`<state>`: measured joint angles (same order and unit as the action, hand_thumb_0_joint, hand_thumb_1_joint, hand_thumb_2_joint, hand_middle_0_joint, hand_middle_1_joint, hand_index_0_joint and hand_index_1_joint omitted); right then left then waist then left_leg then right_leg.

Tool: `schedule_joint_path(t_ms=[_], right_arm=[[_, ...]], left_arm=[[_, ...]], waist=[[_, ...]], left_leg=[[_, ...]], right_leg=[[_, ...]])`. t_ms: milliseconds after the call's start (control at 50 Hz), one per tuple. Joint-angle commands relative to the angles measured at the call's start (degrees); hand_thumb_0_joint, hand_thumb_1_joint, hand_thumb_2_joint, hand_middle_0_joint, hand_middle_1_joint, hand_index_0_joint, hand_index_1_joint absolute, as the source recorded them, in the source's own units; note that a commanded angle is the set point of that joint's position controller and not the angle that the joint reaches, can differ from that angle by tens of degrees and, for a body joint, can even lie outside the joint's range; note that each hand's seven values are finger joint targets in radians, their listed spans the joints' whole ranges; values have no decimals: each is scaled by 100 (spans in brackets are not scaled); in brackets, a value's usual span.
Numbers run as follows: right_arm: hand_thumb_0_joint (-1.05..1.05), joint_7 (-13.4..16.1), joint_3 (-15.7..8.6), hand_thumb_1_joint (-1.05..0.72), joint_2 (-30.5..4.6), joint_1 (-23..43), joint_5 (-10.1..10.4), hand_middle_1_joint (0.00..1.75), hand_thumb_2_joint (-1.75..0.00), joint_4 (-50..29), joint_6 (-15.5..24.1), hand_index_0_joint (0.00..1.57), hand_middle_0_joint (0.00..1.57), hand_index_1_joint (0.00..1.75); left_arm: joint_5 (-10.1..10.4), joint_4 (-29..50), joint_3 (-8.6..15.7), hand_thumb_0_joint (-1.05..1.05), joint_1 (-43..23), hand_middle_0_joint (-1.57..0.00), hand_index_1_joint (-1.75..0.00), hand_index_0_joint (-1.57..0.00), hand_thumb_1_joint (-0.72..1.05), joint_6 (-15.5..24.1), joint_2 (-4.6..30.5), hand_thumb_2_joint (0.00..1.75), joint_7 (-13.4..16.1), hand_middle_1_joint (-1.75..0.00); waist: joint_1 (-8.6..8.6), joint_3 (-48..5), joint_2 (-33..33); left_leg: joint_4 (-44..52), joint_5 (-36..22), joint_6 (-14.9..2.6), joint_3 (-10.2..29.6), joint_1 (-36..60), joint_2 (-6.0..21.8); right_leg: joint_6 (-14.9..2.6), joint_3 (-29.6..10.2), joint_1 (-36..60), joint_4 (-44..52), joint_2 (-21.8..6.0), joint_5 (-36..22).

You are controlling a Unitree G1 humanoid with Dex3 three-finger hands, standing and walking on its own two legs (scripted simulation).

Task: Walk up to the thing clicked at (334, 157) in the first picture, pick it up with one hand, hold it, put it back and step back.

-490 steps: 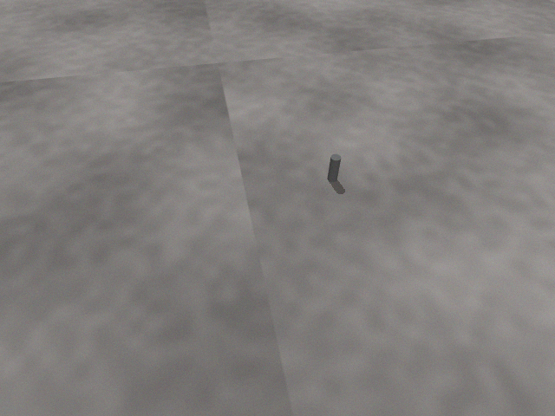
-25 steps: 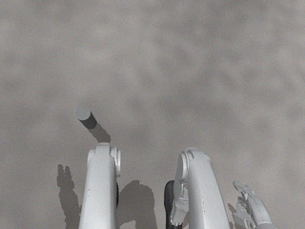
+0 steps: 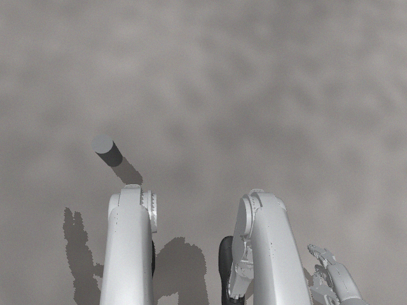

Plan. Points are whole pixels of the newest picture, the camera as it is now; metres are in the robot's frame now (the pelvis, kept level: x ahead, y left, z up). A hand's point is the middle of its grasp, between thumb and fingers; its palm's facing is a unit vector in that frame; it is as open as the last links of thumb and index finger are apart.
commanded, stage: go down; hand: left
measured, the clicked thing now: (108, 151) +0.44 +0.27 -0.31
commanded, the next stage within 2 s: approach in 0.66 s
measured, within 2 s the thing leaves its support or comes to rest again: neither
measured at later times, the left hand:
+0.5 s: hand out of the picture +0.35 +0.45 -0.01, palm faces +0.28 -0.95 -0.10, open 17.6 cm
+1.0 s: hand out of the picture +0.36 +0.44 -0.05, palm faces +0.29 -0.96 -0.03, open 17.6 cm
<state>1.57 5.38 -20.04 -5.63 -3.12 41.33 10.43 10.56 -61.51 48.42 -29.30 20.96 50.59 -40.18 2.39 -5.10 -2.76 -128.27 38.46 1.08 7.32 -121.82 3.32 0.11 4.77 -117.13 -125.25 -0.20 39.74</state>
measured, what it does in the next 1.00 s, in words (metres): stands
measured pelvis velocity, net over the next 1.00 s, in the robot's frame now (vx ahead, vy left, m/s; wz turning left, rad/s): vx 0.00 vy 0.00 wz -0.04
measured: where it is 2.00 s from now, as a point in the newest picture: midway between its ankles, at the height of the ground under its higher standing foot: (187, 287)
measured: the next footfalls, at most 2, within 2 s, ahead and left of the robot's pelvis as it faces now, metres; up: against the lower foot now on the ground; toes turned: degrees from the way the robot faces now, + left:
none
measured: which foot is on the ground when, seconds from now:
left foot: down 0.00-1.00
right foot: down 0.00-1.00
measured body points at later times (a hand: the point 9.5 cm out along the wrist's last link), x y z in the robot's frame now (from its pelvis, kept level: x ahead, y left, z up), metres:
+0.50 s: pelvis +0.00 +0.00 -0.02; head +0.21 +0.08 +0.37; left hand +0.33 +0.50 +0.00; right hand +0.16 -0.27 -0.12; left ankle +0.09 +0.13 -0.35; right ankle +0.10 -0.12 -0.35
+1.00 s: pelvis +0.00 +0.00 -0.04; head +0.21 +0.09 +0.34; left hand +0.34 +0.49 -0.05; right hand +0.17 -0.27 -0.13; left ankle +0.09 +0.13 -0.35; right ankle +0.10 -0.12 -0.35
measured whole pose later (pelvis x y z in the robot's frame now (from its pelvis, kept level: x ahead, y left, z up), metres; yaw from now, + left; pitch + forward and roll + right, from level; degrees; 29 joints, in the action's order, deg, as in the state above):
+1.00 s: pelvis +0.00 +0.00 -0.04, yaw -2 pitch +28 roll -8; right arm 0.1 9.8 -21.7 -2.1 -5.0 40.0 10.5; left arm 17.0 -70.6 50.7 -32.7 30.2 54.6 -44.0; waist 4.3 -0.4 -5.0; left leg -136.5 39.1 0.9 9.7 -126.7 3.4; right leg 0.8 6.1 -121.2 -131.9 0.7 39.5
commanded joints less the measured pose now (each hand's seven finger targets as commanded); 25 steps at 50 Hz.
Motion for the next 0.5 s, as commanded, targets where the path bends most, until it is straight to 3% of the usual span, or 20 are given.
schedule_joint_path(t_ms=[0, 180, 260, 280, 380, 480], right_arm=[[0, 114, -477, -93, -1360, -723, 9, 30, -91, -256, 107, 20, 20, 30], [0, 69, -424, -93, -1376, -684, 9, 30, -91, -251, 69, 20, 20, 30], [0, 62, -418, -93, -1402, -691, 12, 30, -91, -252, 62, 20, 20, 30], [0, 67, -424, -93, -1419, -669, 5, 30, -91, -243, 54, 20, 20, 30], [0, 49, -381, -93, -1444, -656, -8, 30, -91, -240, 49, 20, 20, 30], [0, 41, -353, -93, -1467, -657, -31, 30, -91, -222, 19, 20, 20, 30]], left_arm=[[214, 1054, 430, 0, -914, -5, -7, -4, -58, 367, 2502, 6, -18, -6], [263, 1065, 558, 0, -846, -5, -6, -4, -58, 371, 2700, 5, -36, -5], [300, 881, 498, 0, -759, -5, -7, -3, -56, 374, 2507, 7, -102, -5], [305, 1091, 574, 0, -896, -5, -6, -3, -57, 403, 2720, 6, -94, -4], [311, 899, 538, 0, -826, -5, -6, -3, -55, 425, 2608, 6, -148, -4], [367, 1004, 633, 0, -962, -5, -6, -3, -56, 490, 2730, 6, -186, -4]], waist=[[-237, -3479, 1439], [-320, -3390, 1516], [-236, -3314, 1407], [-280, -3367, 1498], [-207, -3271, 1614], [-207, -3372, 1631]], left_leg=[[1619, -639, -224, -345, 2729, -82], [1536, -585, -229, -360, 2549, -84], [1472, -719, -223, -310, 2584, -74], [1454, -683, -224, -316, 2584, -69], [1457, -695, -204, -251, 2626, -59], [1346, -780, -195, -250, 2690, -52]], right_leg=[[-254, 130, 1467, 1241, 167, -595], [-259, 151, 1385, 1117, 183, -538], [-258, 197, 1288, 1062, 189, -623], [-260, 176, 1290, 1057, 188, -600], [-268, 245, 1165, 937, 190, -624], [-257, 232, 1178, 904, 193, -702]])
